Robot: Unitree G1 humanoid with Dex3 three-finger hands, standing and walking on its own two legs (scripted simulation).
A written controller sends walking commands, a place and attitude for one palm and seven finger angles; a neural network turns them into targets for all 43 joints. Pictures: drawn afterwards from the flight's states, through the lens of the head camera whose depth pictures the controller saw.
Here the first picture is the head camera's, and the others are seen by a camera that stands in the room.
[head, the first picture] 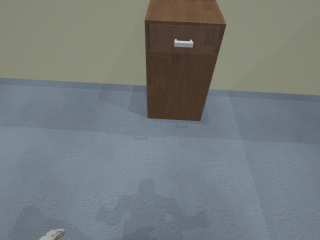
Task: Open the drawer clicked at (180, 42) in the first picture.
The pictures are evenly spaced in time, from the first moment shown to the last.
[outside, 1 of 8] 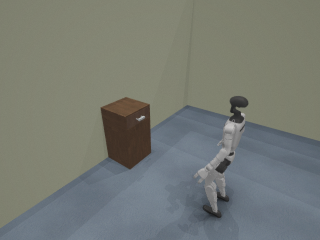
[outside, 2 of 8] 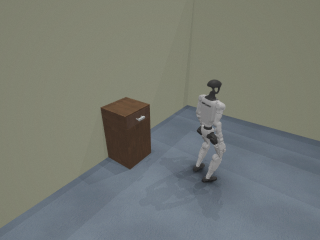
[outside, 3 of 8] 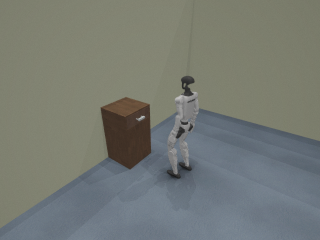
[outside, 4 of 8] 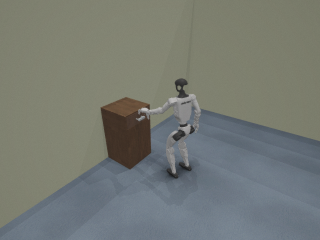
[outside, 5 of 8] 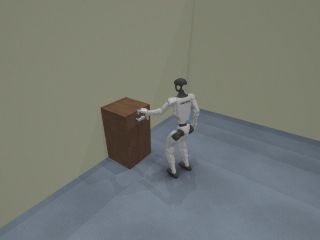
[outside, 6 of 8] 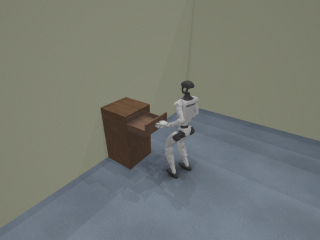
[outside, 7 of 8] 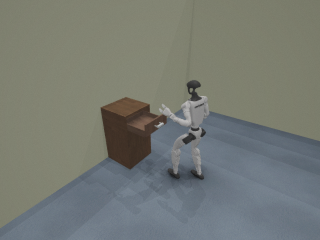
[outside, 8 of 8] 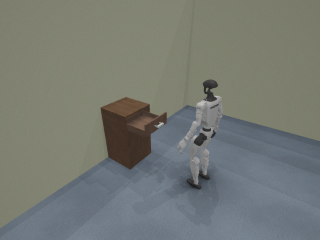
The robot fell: no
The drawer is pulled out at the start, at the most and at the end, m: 0.00 0.30 0.30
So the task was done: yes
